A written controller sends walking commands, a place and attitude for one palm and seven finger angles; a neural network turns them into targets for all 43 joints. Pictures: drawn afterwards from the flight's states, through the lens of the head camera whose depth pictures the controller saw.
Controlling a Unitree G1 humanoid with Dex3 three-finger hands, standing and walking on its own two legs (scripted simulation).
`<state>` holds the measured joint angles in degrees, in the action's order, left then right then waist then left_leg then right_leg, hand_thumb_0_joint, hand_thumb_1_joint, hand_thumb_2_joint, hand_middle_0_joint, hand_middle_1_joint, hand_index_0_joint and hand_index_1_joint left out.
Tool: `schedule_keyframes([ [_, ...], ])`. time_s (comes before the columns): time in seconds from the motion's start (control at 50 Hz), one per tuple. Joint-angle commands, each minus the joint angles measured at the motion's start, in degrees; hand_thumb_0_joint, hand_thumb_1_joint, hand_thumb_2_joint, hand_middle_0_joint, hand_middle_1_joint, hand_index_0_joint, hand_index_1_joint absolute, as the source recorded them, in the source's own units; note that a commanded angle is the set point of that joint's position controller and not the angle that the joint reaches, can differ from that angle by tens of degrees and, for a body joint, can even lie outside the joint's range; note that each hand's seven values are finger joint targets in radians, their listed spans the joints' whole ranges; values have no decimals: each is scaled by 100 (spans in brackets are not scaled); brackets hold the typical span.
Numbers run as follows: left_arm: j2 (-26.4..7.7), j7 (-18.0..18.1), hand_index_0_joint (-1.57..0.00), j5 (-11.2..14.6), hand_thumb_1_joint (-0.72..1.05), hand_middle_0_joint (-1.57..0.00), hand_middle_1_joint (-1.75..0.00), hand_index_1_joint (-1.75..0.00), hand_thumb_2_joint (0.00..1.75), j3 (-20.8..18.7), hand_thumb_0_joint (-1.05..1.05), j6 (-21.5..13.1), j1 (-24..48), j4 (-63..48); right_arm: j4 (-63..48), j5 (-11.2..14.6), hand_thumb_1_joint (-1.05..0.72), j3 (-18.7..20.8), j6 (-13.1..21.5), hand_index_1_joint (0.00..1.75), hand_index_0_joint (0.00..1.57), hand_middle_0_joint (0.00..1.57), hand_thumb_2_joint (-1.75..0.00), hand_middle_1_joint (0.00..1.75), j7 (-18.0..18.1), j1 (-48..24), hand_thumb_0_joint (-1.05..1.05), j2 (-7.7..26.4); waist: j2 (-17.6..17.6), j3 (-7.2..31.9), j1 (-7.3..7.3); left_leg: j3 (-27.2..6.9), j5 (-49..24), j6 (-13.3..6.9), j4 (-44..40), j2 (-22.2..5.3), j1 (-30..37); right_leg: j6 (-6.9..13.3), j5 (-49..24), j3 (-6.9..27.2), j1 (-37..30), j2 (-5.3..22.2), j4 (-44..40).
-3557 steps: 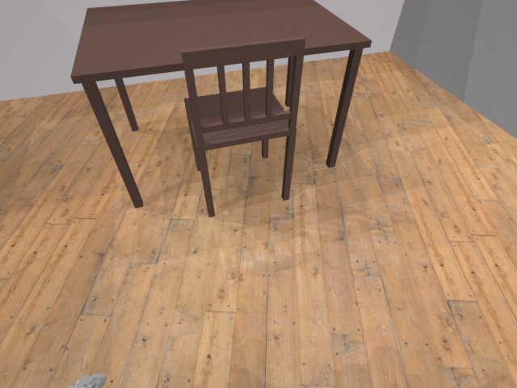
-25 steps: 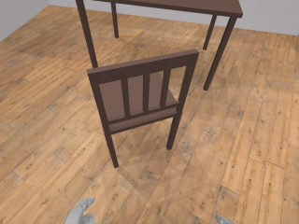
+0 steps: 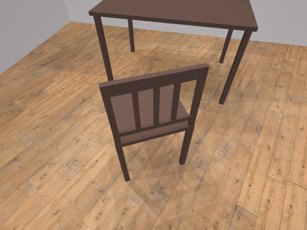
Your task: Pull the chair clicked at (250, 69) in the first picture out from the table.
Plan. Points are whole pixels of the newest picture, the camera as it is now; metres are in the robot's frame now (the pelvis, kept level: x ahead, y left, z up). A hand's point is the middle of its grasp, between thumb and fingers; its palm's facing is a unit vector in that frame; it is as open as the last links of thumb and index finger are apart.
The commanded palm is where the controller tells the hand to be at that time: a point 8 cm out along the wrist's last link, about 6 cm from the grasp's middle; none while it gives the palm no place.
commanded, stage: let the arm hang, fingers relaxed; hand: left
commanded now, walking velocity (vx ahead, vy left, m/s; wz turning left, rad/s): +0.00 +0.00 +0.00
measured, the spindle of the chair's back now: (156, 106) +0.63 +0.02 -0.12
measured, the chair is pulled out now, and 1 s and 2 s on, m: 0.66 0.66 0.66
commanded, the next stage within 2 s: look to check the result in 0.36 s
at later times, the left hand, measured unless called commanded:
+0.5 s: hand out of the picture -0.01 +0.16 -0.18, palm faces +0.02 -0.99 -0.16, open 7.3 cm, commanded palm none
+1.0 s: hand out of the picture +0.00 +0.16 -0.17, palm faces +0.02 -0.99 -0.16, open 7.3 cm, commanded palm none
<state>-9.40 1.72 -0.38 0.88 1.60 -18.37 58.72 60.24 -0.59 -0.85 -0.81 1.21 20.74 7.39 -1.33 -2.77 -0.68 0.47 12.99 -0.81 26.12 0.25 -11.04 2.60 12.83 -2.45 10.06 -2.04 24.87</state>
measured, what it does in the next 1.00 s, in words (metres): stands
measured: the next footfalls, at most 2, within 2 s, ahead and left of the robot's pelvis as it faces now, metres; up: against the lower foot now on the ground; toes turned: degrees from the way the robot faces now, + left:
none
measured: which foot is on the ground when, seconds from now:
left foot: down 0.00-1.00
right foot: down 0.00-1.00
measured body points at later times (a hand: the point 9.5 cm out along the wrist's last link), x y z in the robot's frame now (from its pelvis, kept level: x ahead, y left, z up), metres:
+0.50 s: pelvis +0.01 +0.00 +0.00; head +0.01 +0.00 +0.45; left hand -0.01 +0.21 -0.16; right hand -0.02 -0.19 -0.16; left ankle +0.01 +0.11 -0.74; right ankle +0.01 -0.09 -0.74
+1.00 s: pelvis +0.01 +0.00 +0.00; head +0.02 +0.00 +0.45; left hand +0.00 +0.21 -0.16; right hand -0.02 -0.20 -0.16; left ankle +0.01 +0.11 -0.74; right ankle +0.01 -0.09 -0.74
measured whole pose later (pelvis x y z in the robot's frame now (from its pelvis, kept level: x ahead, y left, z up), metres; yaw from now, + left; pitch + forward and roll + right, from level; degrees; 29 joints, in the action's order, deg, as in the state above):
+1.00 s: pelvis +0.01 +0.00 +0.00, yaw +0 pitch -2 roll +0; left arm -6.6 2.1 -0.4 1.0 0.5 -18.9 61.6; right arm 63.0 -0.3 -0.9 0.6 2.2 19.7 6.2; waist -0.1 -2.6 -0.5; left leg 1.1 13.3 -1.2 25.2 0.7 -10.4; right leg 2.2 13.3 -1.8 9.9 -1.7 24.7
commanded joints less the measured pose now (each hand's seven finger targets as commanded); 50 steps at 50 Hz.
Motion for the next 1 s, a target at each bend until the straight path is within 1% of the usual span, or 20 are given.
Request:
schedule_keyframes([
  [0.0,-470,49,-20,9,90,-20,-30,-30,90,-83,0,-148,-307,-127,-100,-6,-90,130,111,30,20,20,-90,30,64,441,0,484,270,-294,14,-453,107,-181,-449,-441,-118,117,385,851,394,731,-808],
  [0.02,-436,52,-20,12,90,-20,-30,-30,90,-82,0,-157,-326,-105,-82,-5,-90,124,121,30,20,20,-90,30,72,483,0,458,265,-260,1,-461,25,-178,-448,-458,-92,120,295,827,379,726,-775],
  [0.08,-361,61,-20,12,90,-20,-30,-30,90,-71,0,-160,-423,-12,-15,-1,-90,110,126,30,20,20,-90,30,87,468,0,408,107,-430,18,-457,25,-184,-463,-469,-126,126,260,826,496,712,-766],
  [0.2,-231,64,-20,7,90,-20,-30,-30,90,-64,0,-168,-526,113,45,5,-90,101,171,30,20,20,-90,30,118,492,0,352,-60,-423,35,-533,-43,-211,-538,-524,-178,119,0,755,430,674,-636],
  [0.22,-217,63,-20,6,90,-20,-30,-30,90,-66,0,-168,-543,139,47,5,-90,98,173,30,20,20,-90,30,122,506,0,343,33,-389,31,-539,-29,-214,-541,-525,-174,119,-3,745,406,675,-630],
  [0.32,-172,70,-20,7,90,-20,-30,-30,90,-74,0,-183,-550,158,76,12,-90,99,202,30,20,20,-90,30,135,533,0,330,64,-265,27,-548,-263,-226,-522,-541,-112,111,-226,728,309,683,-577],
  [0.38,-145,72,-20,8,90,-20,-30,-30,90,-80,0,-185,-544,165,106,7,-90,95,206,30,20,20,-90,30,142,526,0,322,128,-308,33,-552,-299,-224,-532,-551,-132,107,-256,714,317,676,-565],
  [0.4,-126,72,-20,6,90,-20,-30,-30,90,-80,0,-184,-554,172,105,7,-90,101,215,30,20,20,-90,30,143,515,0,316,2,-294,37,-552,-353,-232,-536,-549,-112,104,-302,705,312,688,-560],
  [0.48,-143,75,-20,4,90,-20,-30,-30,90,-79,0,-179,-547,159,117,6,-90,103,189,30,20,20,-90,30,134,500,0,305,185,-425,37,-544,-180,-225,-539,-525,-197,109,-159,729,371,683,-603],
  [0.52,-150,76,-20,7,90,-20,-30,-30,90,-80,0,-184,-542,145,129,4,-90,107,196,30,20,20,-90,30,135,519,0,305,137,-333,26,-542,-255,-226,-525,-531,-123,109,-220,733,345,687,-589],
  [0.56,-156,79,-20,5,90,-20,-30,-30,90,-86,0,-180,-529,124,125,5,-90,104,199,30,20,20,-90,30,131,513,0,313,153,-383,37,-561,-268,-236,-553,-541,-189,105,-244,713,324,680,-572],
  [0.62,-169,78,-20,12,90,-20,-30,-30,90,-88,0,-192,-524,111,133,13,-90,101,221,30,20,20,-90,30,138,510,0,319,188,-221,36,-570,-522,-242,-516,-546,-74,96,-446,705,231,697,-528],
  [0.66,-161,81,-20,11,90,-20,-30,-30,90,-84,0,-190,-526,111,153,11,-90,100,213,30,20,20,-90,30,135,476,0,312,123,-298,43,-561,-458,-234,-526,-532,-114,107,-393,718,259,693,-549],
  [0.7,-159,77,-20,13,90,-20,-30,-30,90,-84,0,-194,-534,121,151,7,-90,100,214,30,20,20,-90,30,138,468,0,316,169,-284,37,-536,-494,-229,-512,-543,-46,103,-417,702,305,704,-541],
  [0.72,-172,74,-20,14,90,-20,-30,-30,90,-81,0,-191,-522,124,159,12,-90,95,216,30,20,20,-90,30,139,463,0,327,60,-289,33,-543,-507,-230,-520,-544,-38,101,-419,710,309,705,-540],
  [0.78,-172,79,-20,12,90,-20,-30,-30,90,-83,0,-194,-537,130,175,10,-90,94,220,30,20,20,-90,30,141,456,0,324,29,-244,36,-548,-542,-237,-531,-556,-8,103,-461,719,279,699,-536],
  [0.86,-178,79,-20,8,90,-20,-30,-30,90,-85,0,-192,-510,133,176,14,-90,96,215,30,20,20,-90,30,139,466,0,322,127,-335,29,-563,-487,-237,-547,-555,-80,105,-420,709,284,695,-553],
  [0.88,-177,76,-20,11,90,-20,-30,-30,90,-79,0,-195,-529,143,183,12,-90,87,221,30,20,20,-90,30,139,449,0,337,67,-320,45,-537,-527,-234,-543,-554,-42,108,-452,716,291,711,-546],
  [0.9,-166,78,-20,11,90,-20,-30,-30,90,-81,0,-199,-547,148,186,15,-90,91,219,30,20,20,-90,30,140,442,0,319,154,-309,39,-548,-531,-237,-529,-550,-17,109,-462,723,292,713,-560],
  [0.98,-176,77,-20,9,90,-20,-30,-30,90,-82,0,-195,-547,138,193,14,-90,91,209,30,20,20,-90,30,137,447,0,328,127,-355,38,-544,-393,-232,-543,-545,-73,106,-342,728,310,711,-586],
])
